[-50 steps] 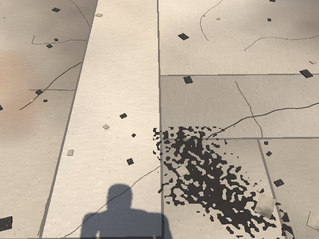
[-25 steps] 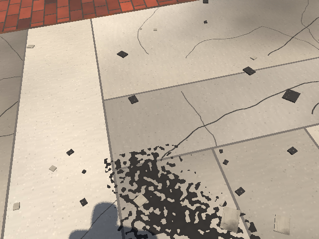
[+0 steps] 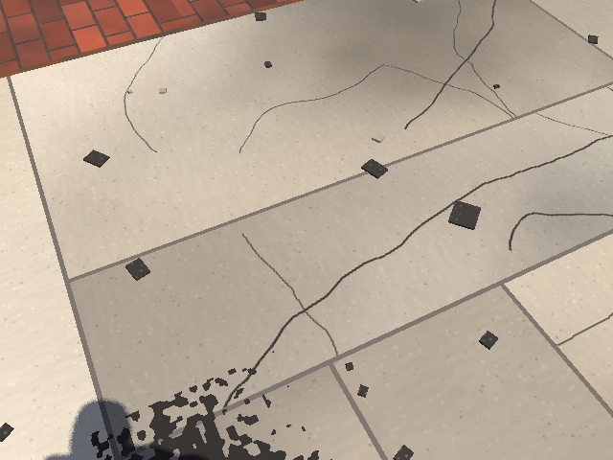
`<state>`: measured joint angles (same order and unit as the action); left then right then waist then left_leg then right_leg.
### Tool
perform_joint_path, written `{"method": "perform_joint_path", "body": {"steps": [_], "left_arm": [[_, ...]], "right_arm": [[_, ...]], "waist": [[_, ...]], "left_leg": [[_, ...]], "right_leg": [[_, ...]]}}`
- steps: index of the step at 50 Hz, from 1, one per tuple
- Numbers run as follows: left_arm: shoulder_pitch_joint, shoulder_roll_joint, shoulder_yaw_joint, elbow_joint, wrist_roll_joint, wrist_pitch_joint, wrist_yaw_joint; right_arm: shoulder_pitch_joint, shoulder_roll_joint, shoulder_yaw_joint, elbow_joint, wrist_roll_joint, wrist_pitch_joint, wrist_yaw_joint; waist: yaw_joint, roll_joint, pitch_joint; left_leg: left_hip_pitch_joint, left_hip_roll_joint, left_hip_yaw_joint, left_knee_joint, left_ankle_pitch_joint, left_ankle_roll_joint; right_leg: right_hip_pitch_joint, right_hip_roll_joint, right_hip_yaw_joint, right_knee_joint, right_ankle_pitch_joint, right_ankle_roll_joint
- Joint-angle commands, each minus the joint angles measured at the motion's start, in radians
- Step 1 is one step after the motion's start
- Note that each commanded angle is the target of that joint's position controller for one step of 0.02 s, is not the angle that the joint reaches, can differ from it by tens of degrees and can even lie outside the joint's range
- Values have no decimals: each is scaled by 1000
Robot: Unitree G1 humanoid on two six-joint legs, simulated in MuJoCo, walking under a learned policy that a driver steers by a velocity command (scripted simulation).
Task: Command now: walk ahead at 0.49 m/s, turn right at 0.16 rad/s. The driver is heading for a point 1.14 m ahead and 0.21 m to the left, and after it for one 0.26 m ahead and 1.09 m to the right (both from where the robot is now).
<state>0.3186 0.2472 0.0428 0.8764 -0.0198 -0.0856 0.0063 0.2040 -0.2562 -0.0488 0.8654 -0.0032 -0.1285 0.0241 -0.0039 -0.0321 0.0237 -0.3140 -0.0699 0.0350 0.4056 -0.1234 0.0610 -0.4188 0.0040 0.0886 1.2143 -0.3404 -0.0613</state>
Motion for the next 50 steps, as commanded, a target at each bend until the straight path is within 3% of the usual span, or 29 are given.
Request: {"method": "perform_joint_path", "body": {"steps": [1, 4, 6, 9, 12, 15, 16, 17, 18, 19, 20, 21, 22, 23, 25, 29, 34, 37, 40, 42, 43, 44, 45, 46, 47, 48, 49, 50], "left_arm": [[28, 53, 16, -68, 6, -9, 2], [-61, 39, 6, -110, 18, -4, 5], [-139, 34, 0, -135, 21, -8, 2], [-251, 31, -6, -163, 14, -15, -7], [-338, 46, -5, -197, 2, -24, -20], [-326, 92, 11, -210, 1, -40, -31], [-268, 112, 22, -195, 3, -44, -30], [-137, 155, 45, -159, 7, -46, -22], [52, 232, 68, -131, 23, -47, -11], [134, 314, 88, -107, 30, -32, -13], [152, 218, 68, -103, 30, -29, -16], [74, 159, 50, -116, 22, -34, -16], [-15, 124, 36, -125, 20, -35, -18], [-72, 93, 27, -125, 21, -37, -22], [-115, 74, 27, -112, 29, -44, -24], [-85, 112, 45, -71, 34, -52, -11], [-58, 156, 56, -47, 30, -38, 6], [-7, 178, 63, -26, 20, -23, 11], [20, 196, 69, -10, 6, -1, 10], [3, 225, 76, -15, 0, 11, 13], [-7, 240, 80, -20, -3, 18, 17], [-26, 247, 80, -25, -6, 27, 20], [-22, 231, 72, -37, 1, 26, 24], [56, 88, 29, -87, 46, 6, 12], [18, 102, 18, -122, 15, -44, -2], [-119, 173, 37, -154, -26, -68, -11], [-143, 161, 31, -165, -25, -78, -9], [-124, 157, 33, -142, -2, -74, 0]], "right_arm": [[25, -69, -7, -30, -3, -10, 4], [71, -122, -19, -6, 5, -8, -4], [97, -138, -22, 2, 11, 1, -12], [152, -148, -19, 21, 24, 13, -16], [217, -154, -17, 45, 32, 27, -17], [209, -174, -24, 45, 33, 44, -26], [193, -179, -25, 41, 32, 49, -28], [186, -159, -17, 33, 25, 51, -28], [162, -103, 4, -1, 6, 47, -26], [304, 28, 39, -13, 17, 29, -24], [294, -67, 16, 2, 46, 20, -26], [198, -142, -8, -23, 59, 20, -29], [147, -136, -12, -34, 50, 27, -35], [129, -120, -16, -40, 36, 37, -36], [145, -80, -20, -44, 36, 64, -30], [94, -50, -22, -86, 30, 90, -24], [-59, -38, -15, -146, 23, 84, 4], [-168, -33, -9, -197, 23, 82, 23], [-225, -42, -11, -244, 27, 83, 39], [-200, -67, -24, -259, 26, 87, 45], [-138, -90, -38, -252, 27, 90, 43], [0, -130, -63, -220, 30, 91, 39], [176, -205, -102, -172, 30, 96, 21], [211, -331, -127, -161, 33, 99, 1], [230, -310, -110, -200, 23, 82, 6], [216, -233, -88, -187, 13, 69, 13], [163, -196, -78, -189, 19, 61, 12], [78, -151, -64, -203, 21, 60, 11]], "waist": [[21, 85, -47], [8, 77, -7], [-14, 73, 0], [-52, 82, 16], [-76, 95, 34], [-34, 115, 22], [6, 119, -4], [67, 106, -82], [147, 18, -233], [99, -264, -378], [121, -215, -376], [112, -132, -228], [79, -72, -154], [50, -66, -96], [6, -87, -50], [-7, -30, -9], [35, -14, 33], [74, -2, 67], [80, -13, 79], [44, -45, 37], [3, -67, -11], [-79, -60, -84], [-159, -12, -176], [-78, 267, -244], [-90, 244, -430], [-130, 136, -314], [-93, 100, -209], [-38, 32, -146]], "left_leg": [[156, 280, -326, -257, 40, 193], [125, 284, -251, -300, 113, 209], [134, 266, -201, -305, 135, 190], [124, 230, -139, -284, 148, 152], [170, 258, -181, -242, 106, 145], [233, 298, -243, -165, 92, 118], [228, 285, -240, -102, 149, 102], [189, 233, -206, 45, 237, 76], [22, 159, -146, 346, 92, 34], [-346, 22, -57, 693, -385, -26], [-452, 57, -170, 855, -443, -24], [-497, 102, -175, 892, -352, -12], [-462, 145, -153, 868, -263, -16], [-429, 170, -151, 823, -204, -22], [-343, 199, -145, 776, -141, -27], [-406, 204, -156, 697, -28, -40], [-402, 192, -98, 430, 171, -37], [-420, 184, -47, 329, 165, -21], [-420, 166, -1, 271, 62, 10], [-313, 110, 58, 255, -38, 46], [-214, 66, 89, 255, -86, 67], [-28, 14, 111, 200, -61, 99], [273, 14, 39, 157, -14, 141], [628, 291, -443, 126, -23, 282], [756, 430, -898, -81, -200, 413], [698, 397, -770, -120, -142, 336], [557, 356, -624, -110, -61, 296], [398, 315, -497, -110, 42, 257]], "right_leg": [[-183, -118, 16, -47, 56, 5], [-240, -143, -18, -207, 136, 34], [-244, -139, -35, -347, 253, 43], [-170, -98, -73, -537, 386, 51], [-137, -66, -71, -634, 387, 56], [-57, -46, -58, -720, 304, 33], [35, -32, -71, -748, 278, 20], [221, -34, -71, -761, 262, -6], [502, -204, 90, -739, 258, -72], [839, -447, 482, -803, 165, -211], [794, -445, 618, -894, 4, -219], [664, -409, 466, -912, 9, -170], [527, -363, 333, -939, 92, -142], [424, -325, 240, -977, 154, -131], [307, -273, 102, -1040, 233, -113], [293, -279, -44, -1076, 404, -131], [327, -265, -184, -1091, 406, -108], [402, -288, -228, -1075, 404, -99], [494, -312, -260, -1015, 485, -78], [516, -312, -293, -906, 780, -57], [516, -306, -309, -800, 953, -46], [474, -277, -335, -613, 1042, -26], [291, -236, -342, -351, 895, 17], [-159, -89, -314, 27, -1, 79], [-344, 28, -53, 219, -272, 86], [-444, -28, 5, 226, -177, 60], [-438, -69, -3, 146, -85, 41], [-362, -115, -8, 62, -21, 44]]}}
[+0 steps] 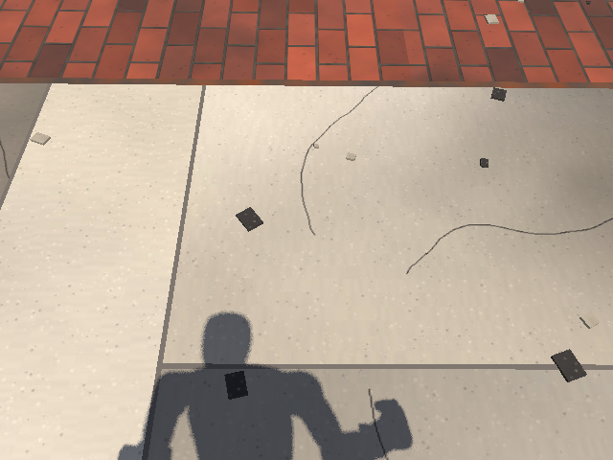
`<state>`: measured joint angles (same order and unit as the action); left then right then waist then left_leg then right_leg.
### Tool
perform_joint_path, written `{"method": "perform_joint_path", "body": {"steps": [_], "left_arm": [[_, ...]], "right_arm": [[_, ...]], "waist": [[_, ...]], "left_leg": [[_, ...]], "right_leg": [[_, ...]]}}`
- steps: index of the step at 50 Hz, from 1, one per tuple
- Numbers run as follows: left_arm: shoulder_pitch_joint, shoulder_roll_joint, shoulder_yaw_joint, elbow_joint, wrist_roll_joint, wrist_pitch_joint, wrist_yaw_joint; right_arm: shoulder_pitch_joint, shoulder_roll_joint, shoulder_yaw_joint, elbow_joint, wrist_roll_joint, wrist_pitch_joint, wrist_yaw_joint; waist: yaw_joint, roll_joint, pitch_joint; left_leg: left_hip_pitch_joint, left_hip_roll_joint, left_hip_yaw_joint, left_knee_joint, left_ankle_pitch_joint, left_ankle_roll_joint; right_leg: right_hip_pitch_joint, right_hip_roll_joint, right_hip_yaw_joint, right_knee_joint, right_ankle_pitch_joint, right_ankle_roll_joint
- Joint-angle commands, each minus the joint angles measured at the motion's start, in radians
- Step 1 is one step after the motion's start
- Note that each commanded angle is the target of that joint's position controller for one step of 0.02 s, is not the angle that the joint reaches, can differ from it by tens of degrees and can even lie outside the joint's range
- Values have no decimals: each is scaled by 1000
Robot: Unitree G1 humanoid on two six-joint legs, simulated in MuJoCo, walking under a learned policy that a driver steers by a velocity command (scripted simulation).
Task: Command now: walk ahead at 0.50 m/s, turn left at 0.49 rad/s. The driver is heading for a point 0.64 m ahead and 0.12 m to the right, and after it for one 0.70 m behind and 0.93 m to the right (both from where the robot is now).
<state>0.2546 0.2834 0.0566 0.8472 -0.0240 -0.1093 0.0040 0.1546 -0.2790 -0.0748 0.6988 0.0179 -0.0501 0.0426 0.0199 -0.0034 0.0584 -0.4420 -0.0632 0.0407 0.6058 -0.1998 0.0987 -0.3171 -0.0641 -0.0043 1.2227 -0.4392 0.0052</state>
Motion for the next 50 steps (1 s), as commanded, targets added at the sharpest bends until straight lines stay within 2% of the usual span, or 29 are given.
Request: {"method": "perform_joint_path", "body": {"steps": [1, 3, 6, 12, 15, 18, 19, 21, 22, 23, 24, 25, 26, 27, 28, 29, 30, 32, 35, 38, 40, 42, 44, 45, 46, 47, 48, 49, 50], "left_arm": [[-33, 131, 29, -101, 16, -37, 5], [10, 110, 30, -88, 22, -7, -1], [-36, 72, 19, -99, 25, 19, 1], [-190, 47, 4, -135, 7, 14, -20], [-251, 46, 0, -164, -1, 12, -37], [-287, 43, -3, -198, 0, 9, -62], [-283, 44, -3, -206, 1, 8, -69], [-221, 71, 10, -208, 6, 12, -75], [-135, 102, 26, -196, 8, 17, -72], [13, 147, 51, -164, 9, 19, -64], [169, 231, 76, -144, 14, 27, -47], [173, 285, 82, -145, 4, 19, -49], [215, 189, 62, -142, 0, 23, -45], [159, 158, 52, -153, 6, 25, -37], [87, 146, 47, -173, 7, 29, -35], [32, 129, 40, -192, 11, 31, -34], [4, 115, 34, -208, 22, 32, -30], [-17, 119, 36, -217, 17, 31, -24], [9, 156, 46, -207, 11, 32, -7], [47, 168, 53, -188, 4, 55, 9], [89, 164, 52, -172, 1, 71, 17], [98, 155, 51, -169, -2, 86, 23], [65, 148, 52, -187, 3, 96, 31], [25, 139, 50, -203, 2, 99, 33], [11, 102, 39, -226, 9, 95, 31], [71, 42, 20, -247, 33, 90, 29], [242, 68, 13, -243, 11, 86, 19], [251, 162, 36, -205, 1, 97, 17], [133, 194, 49, -219, -3, 117, 20]], "right_arm": [[73, -92, -25, -53, -9, -20, -11], [55, -81, -19, -54, -17, -28, -14], [104, -111, -24, -16, -16, -42, -25], [156, -124, -17, 34, -22, -48, -39], [185, -132, -19, 67, -21, -46, -41], [198, -137, -22, 89, -18, -30, -47], [190, -143, -24, 90, -16, -23, -51], [158, -170, -30, 78, -15, -11, -63], [147, -183, -32, 73, -15, -3, -69], [128, -183, -28, 66, -12, 3, -76], [144, -152, -12, 41, -28, -6, -81], [280, -7, 34, 17, -50, -38, -52], [176, -103, 19, 18, -19, -73, -34], [74, -137, 11, -22, 15, -93, -24], [36, -127, 16, -34, 5, -101, -28], [25, -131, 9, -36, -18, -99, -35], [46, -133, 3, -40, -27, -88, -37], [84, -112, 4, -39, -34, -66, -43], [14, -78, 16, -64, -40, -49, -52], [-95, -53, 25, -86, -41, -54, -51], [-134, -58, 22, -94, -30, -58, -42], [-150, -81, 11, -103, -26, -58, -37], [-112, -110, -4, -97, -28, -65, -34], [-61, -116, -9, -85, -33, -71, -35], [6, -150, -18, -80, -49, -76, -41], [84, -207, -27, -85, -67, -70, -53], [127, -204, -29, -60, -57, -48, -49], [75, -149, -20, -88, -33, -31, -50], [38, -97, -5, -105, -32, -14, -59]], "waist": [[-23, 17, -154], [8, 28, -142], [-5, 39, -96], [-79, 59, -31], [-107, 52, 8], [-112, 47, 21], [-102, 54, 13], [-58, 92, -54], [-9, 107, -113], [73, 84, -189], [127, -35, -303], [14, -270, -421], [101, -156, -450], [102, -107, -291], [61, 7, -201], [24, 35, -141], [-12, 12, -127], [-44, -22, -108], [-29, -37, -76], [15, -68, -79], [41, -91, -111], [37, -102, -121], [4, -123, -133], [-33, -125, -148], [-61, -88, -222], [-54, 105, -343], [-1, 357, -493], [-11, 212, -446], [-41, 131, -330]], "left_leg": [[410, 278, -423, -329, 214, 201], [308, 253, -350, -371, 314, 196], [268, 241, -234, -414, 424, 183], [332, 221, -97, -463, 301, 95], [435, 264, -71, -460, 296, 91], [554, 306, -46, -401, 402, 79], [577, 313, -34, -368, 487, 68], [591, 305, 3, -242, 838, 42], [582, 293, 21, -117, 997, 28], [502, 255, 58, 88, 1009, -3], [257, 207, 78, 410, 677, -41], [-196, -17, -27, 744, -335, -104], [-318, 14, -176, 818, -349, -83], [-381, 65, -169, 785, -256, -65], [-349, 107, -154, 699, -183, -62], [-295, 131, -143, 619, -150, -75], [-228, 150, -147, 581, -132, -86], [-187, 161, -126, 495, -120, -118], [-170, 143, -91, 314, 14, -163], [-67, 69, -66, 72, 218, -171], [-23, 30, -64, -13, 295, -167], [-14, 15, -97, -80, 259, -153], [17, 17, -122, -136, 212, -123], [87, 32, -113, -198, 275, -101], [256, 122, -160, -204, 439, -54], [537, 354, -353, -121, 875, 41], [731, 571, -670, -127, 844, 230], [639, 536, -665, -169, 569, 216], [543, 460, -516, -191, 405, 163]], "right_leg": [[-380, -76, 86, -11, 117, -17], [-299, -89, 71, -72, 160, 0], [-339, -94, 48, -185, 282, 25], [-360, -55, 24, -515, 608, -8], [-408, -29, 31, -595, 593, -29], [-461, -5, 18, -638, 491, -58], [-446, 7, 2, -646, 444, -71], [-317, 68, -65, -640, 339, -105], [-196, 107, -92, -637, 302, -127], [20, 139, -91, -696, 361, -162], [336, -30, 161, -701, 426, -235], [704, -262, 710, -771, 275, -434], [743, -250, 790, -880, 139, -405], [623, -222, 646, -906, 168, -354], [459, -186, 544, -922, 254, -326], [324, -157, 479, -941, 367, -318], [237, -129, 436, -966, 435, -318], [140, -99, 374, -994, 511, -322], [39, -52, 283, -1004, 570, -301], [-1, 21, 210, -925, 700, -227], [39, 17, 236, -878, 678, -196], [102, -1, 308, -812, 632, -176], [161, -13, 382, -727, 622, -155], [159, 9, 385, -661, 607, -129], [108, 61, 353, -519, 537, -89], [-81, 159, 244, -244, 74, -32], [-275, 203, 193, -11, -326, 7], [-325, 122, 203, 101, -239, 39], [-364, 95, 154, 138, -156, 62]]}}
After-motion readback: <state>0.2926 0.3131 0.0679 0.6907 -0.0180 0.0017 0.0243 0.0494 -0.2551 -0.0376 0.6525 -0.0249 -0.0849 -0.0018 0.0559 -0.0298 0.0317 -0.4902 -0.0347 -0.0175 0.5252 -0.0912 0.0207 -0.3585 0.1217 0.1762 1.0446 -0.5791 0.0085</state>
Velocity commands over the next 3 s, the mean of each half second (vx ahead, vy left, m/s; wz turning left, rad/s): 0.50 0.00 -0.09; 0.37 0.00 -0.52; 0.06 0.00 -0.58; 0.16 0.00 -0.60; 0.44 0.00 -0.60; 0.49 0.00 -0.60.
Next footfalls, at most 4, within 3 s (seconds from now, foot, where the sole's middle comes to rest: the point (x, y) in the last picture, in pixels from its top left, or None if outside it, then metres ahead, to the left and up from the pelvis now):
0.46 right None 0.44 -0.15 -0.76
0.92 left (335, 330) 0.73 -0.03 -0.76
1.36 right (425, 407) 0.55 -0.22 -0.76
1.82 left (350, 339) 0.71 -0.07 -0.76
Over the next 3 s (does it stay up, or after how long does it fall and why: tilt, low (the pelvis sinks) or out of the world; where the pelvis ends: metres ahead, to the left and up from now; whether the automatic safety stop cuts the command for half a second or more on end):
stays up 0.73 -0.67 0.02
